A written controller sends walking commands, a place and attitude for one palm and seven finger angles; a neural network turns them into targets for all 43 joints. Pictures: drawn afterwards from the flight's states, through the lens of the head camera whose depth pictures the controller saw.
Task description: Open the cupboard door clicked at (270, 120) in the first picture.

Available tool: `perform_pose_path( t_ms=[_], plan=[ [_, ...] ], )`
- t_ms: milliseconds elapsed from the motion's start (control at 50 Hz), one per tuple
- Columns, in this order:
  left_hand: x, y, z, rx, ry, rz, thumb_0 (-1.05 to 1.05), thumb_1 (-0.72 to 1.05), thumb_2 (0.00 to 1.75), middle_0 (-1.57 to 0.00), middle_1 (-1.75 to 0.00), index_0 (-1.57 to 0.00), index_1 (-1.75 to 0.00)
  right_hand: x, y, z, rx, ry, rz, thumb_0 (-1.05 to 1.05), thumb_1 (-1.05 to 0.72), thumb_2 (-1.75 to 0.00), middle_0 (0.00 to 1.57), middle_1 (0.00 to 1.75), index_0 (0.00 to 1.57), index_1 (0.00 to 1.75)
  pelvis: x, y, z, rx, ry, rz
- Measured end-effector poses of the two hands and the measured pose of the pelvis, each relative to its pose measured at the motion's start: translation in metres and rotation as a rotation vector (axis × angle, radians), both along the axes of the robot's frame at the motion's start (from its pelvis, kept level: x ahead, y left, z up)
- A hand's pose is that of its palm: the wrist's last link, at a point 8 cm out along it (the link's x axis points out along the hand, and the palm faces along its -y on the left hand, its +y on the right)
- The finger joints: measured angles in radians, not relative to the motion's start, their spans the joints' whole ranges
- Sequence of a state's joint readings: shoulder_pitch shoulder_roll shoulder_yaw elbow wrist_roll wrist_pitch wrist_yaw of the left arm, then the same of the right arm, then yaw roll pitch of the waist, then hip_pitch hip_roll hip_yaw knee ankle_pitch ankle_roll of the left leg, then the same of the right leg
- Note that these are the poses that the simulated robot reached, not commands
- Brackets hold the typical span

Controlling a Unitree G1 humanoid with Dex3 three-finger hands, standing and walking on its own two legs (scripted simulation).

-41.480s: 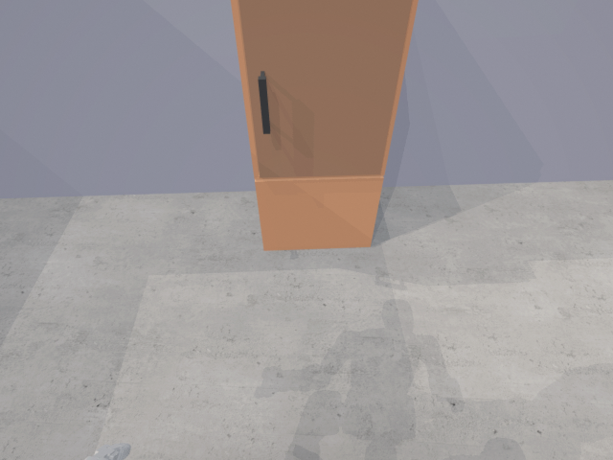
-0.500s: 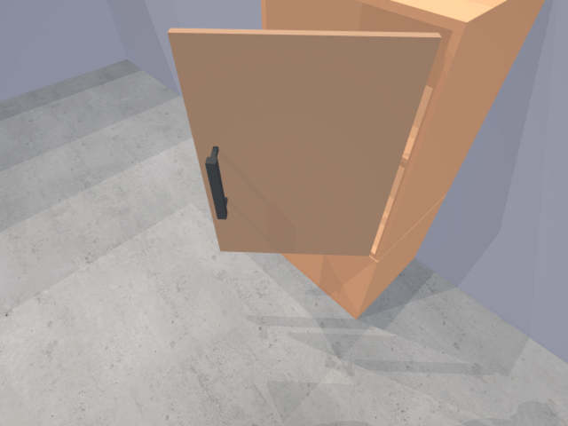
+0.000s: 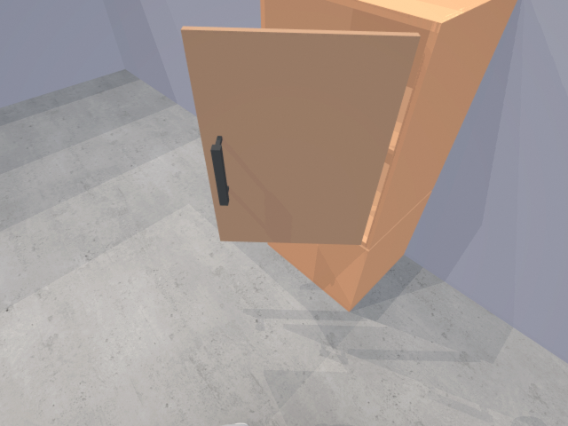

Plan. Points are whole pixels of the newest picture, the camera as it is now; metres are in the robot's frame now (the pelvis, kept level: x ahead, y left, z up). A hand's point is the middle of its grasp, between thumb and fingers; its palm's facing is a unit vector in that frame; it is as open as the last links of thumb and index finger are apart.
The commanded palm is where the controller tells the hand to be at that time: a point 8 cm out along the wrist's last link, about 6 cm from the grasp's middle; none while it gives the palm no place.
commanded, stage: come to a stop and stand still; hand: left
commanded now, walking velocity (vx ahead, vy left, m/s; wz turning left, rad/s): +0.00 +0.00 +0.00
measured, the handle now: (221, 171) +0.66 +0.18 -0.04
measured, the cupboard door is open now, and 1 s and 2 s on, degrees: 44 44 44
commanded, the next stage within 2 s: look again from close up in 0.72 s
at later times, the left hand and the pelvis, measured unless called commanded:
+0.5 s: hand out of the picture -0.12 +0.18 -0.15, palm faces +0.02 -0.98 -0.21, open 7.4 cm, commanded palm none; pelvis -0.07 +0.01 +0.02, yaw -1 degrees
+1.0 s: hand out of the picture -0.05 +0.16 -0.16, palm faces +0.00 -0.98 -0.19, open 7.3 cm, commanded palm none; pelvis -0.05 -0.01 +0.01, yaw -1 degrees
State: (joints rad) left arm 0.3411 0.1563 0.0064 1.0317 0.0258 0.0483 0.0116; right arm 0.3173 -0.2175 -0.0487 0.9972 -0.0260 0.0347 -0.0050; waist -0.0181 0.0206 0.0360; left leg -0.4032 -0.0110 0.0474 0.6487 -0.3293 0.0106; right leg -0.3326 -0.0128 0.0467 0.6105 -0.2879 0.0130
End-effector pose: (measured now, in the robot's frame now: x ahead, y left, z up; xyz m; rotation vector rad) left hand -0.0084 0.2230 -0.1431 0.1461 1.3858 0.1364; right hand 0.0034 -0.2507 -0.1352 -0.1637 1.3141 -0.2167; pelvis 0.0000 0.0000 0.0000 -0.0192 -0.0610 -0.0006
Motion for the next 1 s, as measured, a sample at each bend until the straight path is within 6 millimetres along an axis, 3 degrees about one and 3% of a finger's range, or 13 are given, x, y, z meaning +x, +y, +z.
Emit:
perform_pose_path(
  t_ms=[60,120,200,300,380,500,620,760,1000],
  plan=[
    [0.009,0.004,-0.013,-0.024,-0.020,-0.021,0.01,0.91,0.90,-0.21,-0.30,-0.20,-0.30,-0.024,0.004,0.000,-0.027,0.005,-0.030,0.01,-0.91,-0.90,0.20,0.29,0.20,0.30,-0.007,0.005,-0.006,-0.007,-0.017,-0.011],
    [0.020,0.010,-0.011,-0.021,-0.081,-0.024,0.01,0.91,0.90,-0.21,-0.30,-0.20,-0.30,-0.044,0.011,0.001,-0.023,0.040,-0.036,0.01,-0.91,-0.90,0.20,0.29,0.20,0.30,-0.016,0.008,-0.005,-0.016,-0.013,-0.010],
    [0.015,0.016,0.003,0.003,-0.143,0.004,0.01,0.91,0.90,-0.21,-0.30,-0.20,-0.30,-0.046,0.018,0.004,0.002,0.050,-0.001,0.01,-0.91,-0.90,0.20,0.29,0.20,0.30,-0.029,0.007,0.003,-0.011,0.022,-0.005],
    [-0.038,0.014,0.012,0.039,-0.067,0.006,0.00,0.91,0.90,-0.20,-0.30,-0.20,-0.30,-0.027,0.023,0.001,0.048,-0.053,0.002,0.01,-0.91,-0.90,0.20,0.29,0.20,0.30,-0.051,0.002,0.005,0.039,0.066,-0.029],
    [-0.090,0.010,0.021,0.050,0.060,0.024,0.00,0.91,0.90,-0.20,-0.30,-0.20,-0.30,-0.028,0.026,0.006,0.074,-0.070,0.006,0.01,-0.91,-0.90,0.20,0.29,0.20,0.30,-0.064,0.002,0.014,0.025,0.053,-0.012],
    [-0.114,0.008,0.022,0.028,0.092,0.031,0.01,0.91,0.90,-0.20,-0.30,-0.20,-0.30,-0.046,0.026,0.009,0.065,-0.029,0.015,0.01,-0.91,-0.90,0.20,0.29,0.20,0.30,-0.070,0.005,0.016,0.024,0.053,-0.011],
    [-0.108,0.005,0.007,-0.020,0.096,0.041,0.01,0.91,0.90,-0.20,-0.30,-0.20,-0.30,-0.066,0.039,0.003,0.049,0.043,0.040,0.01,-0.91,-0.90,0.20,0.29,0.20,0.30,-0.068,0.013,0.008,0.041,0.062,-0.013],
    [-0.071,-0.007,0.012,-0.016,0.038,0.006,0.01,0.91,0.90,-0.20,-0.30,-0.20,-0.30,-0.082,0.048,-0.005,0.096,0.095,0.010,0.01,-0.91,-0.90,0.20,0.29,0.20,0.30,-0.064,0.007,0.011,0.050,0.065,-0.020],
    [-0.043,-0.013,0.016,0.012,0.013,-0.012,0.02,0.93,0.90,-0.20,-0.30,-0.20,-0.30,-0.070,0.035,-0.002,0.094,0.108,-0.002,0.01,-0.92,-0.90,0.20,0.29,0.20,0.30,-0.047,-0.007,0.015,0.039,0.062,-0.021]
  ],
)
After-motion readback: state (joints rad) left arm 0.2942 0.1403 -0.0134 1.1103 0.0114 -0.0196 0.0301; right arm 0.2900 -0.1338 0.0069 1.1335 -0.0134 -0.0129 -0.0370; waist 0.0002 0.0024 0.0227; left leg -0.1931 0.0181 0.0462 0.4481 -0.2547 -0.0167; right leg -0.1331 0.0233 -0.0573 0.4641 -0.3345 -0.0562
